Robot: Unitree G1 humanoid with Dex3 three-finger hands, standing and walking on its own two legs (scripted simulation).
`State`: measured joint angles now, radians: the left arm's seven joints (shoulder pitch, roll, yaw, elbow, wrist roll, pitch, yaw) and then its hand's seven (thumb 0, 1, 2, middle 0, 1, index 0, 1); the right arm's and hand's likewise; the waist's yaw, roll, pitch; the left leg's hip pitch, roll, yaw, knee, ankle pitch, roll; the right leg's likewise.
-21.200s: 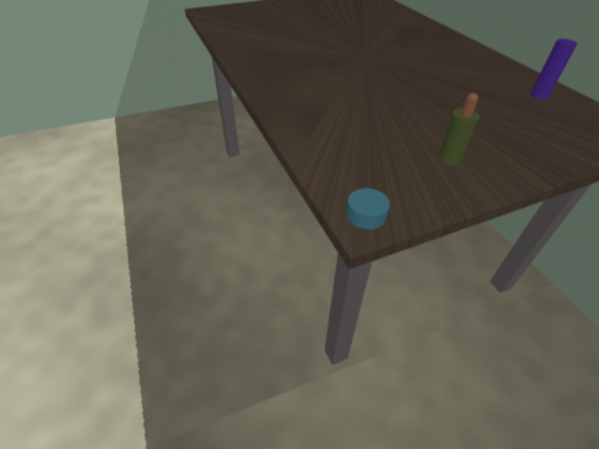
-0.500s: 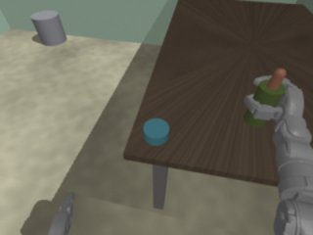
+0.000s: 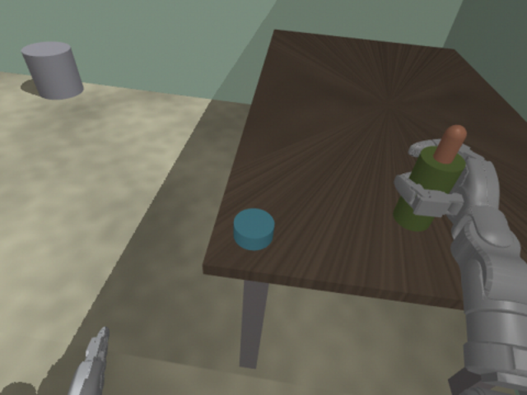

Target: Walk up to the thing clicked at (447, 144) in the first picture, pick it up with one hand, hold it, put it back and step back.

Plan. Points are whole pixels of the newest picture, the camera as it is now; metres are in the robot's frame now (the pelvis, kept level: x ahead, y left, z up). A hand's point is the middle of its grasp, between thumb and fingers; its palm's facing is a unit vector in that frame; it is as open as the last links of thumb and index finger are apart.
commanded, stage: lift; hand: right
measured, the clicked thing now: (432, 178) +0.39 -0.19 +0.21
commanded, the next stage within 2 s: hold in 0.42 s
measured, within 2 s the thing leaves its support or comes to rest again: neither
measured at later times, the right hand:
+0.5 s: hand (440, 180) +0.35 -0.18 +0.23, palm faces +0.18 +0.98 -0.03, open 7.6 cm
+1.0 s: hand (448, 177) +0.34 -0.18 +0.25, palm faces +0.17 +0.98 -0.04, open 7.6 cm
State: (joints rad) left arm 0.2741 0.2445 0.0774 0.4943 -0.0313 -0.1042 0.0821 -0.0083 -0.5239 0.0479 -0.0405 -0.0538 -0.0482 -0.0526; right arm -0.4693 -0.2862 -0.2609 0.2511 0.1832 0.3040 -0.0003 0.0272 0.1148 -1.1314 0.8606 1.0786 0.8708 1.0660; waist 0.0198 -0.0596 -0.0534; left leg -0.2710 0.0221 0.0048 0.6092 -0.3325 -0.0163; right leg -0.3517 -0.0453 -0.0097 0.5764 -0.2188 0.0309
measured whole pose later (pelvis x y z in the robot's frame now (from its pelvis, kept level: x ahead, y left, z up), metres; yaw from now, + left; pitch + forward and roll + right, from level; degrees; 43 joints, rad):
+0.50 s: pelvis +0.00 +0.00 +0.00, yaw +0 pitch -2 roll +0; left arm 0.27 0.24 0.06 0.54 -0.03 -0.16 0.08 -0.01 -0.54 0.05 -0.05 -0.05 -0.05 -0.06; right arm -0.42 -0.27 -0.28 0.02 0.20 0.51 -0.01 0.03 0.12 -1.13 0.86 1.08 0.87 1.07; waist 0.00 -0.08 -0.05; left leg -0.23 0.02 0.01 0.58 -0.32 -0.01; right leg -0.31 -0.04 0.00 0.55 -0.20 0.03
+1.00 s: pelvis +0.00 +0.00 +0.00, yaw -1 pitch -2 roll +0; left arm 0.25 0.25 0.07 0.59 -0.03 -0.19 0.09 -0.01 -0.54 0.05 -0.05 -0.05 -0.06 -0.06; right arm -0.38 -0.28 -0.29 -0.12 0.23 0.62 0.00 0.03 0.11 -1.13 0.86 1.08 0.87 1.07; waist 0.00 -0.09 -0.07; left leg -0.21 0.03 0.02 0.58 -0.33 -0.01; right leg -0.30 -0.04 0.01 0.55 -0.21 0.03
